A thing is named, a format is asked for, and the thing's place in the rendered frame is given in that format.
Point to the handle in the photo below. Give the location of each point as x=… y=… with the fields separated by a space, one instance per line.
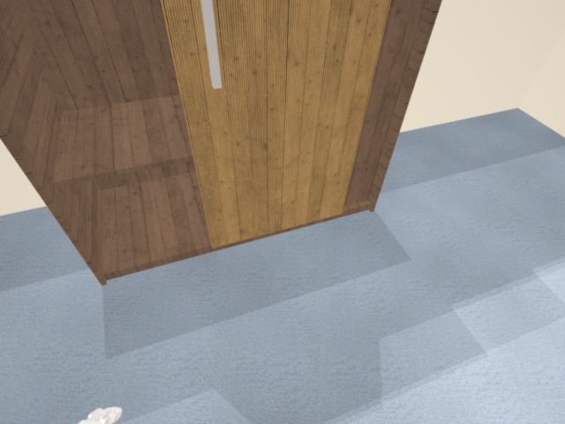
x=209 y=24
x=405 y=26

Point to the wardrobe door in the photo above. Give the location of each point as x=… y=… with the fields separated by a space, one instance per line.
x=387 y=83
x=275 y=147

